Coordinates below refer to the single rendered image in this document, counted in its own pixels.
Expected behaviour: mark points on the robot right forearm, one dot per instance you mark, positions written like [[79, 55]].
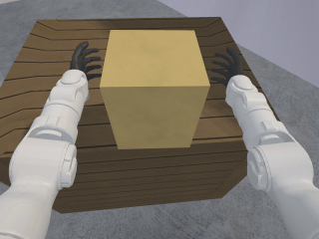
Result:
[[255, 117]]

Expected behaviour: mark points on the pedestal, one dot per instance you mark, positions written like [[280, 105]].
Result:
[[108, 177]]

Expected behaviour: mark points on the left robot upper arm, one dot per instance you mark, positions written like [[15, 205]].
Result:
[[41, 168]]

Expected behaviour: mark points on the right robot upper arm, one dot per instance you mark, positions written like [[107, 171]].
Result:
[[284, 172]]

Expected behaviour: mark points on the robot left hand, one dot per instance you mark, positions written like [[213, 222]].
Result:
[[79, 61]]

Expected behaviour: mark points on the carton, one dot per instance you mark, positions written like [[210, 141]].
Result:
[[154, 85]]

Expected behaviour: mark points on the robot right hand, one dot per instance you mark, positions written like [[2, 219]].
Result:
[[233, 67]]

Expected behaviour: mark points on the robot left forearm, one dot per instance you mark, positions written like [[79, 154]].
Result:
[[61, 113]]

